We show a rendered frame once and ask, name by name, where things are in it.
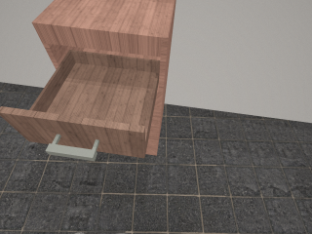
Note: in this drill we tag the handle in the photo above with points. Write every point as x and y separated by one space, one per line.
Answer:
72 152

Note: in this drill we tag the cabinet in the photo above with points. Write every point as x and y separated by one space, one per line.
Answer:
140 29

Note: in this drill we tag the drawer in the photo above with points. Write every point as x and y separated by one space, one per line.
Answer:
93 96

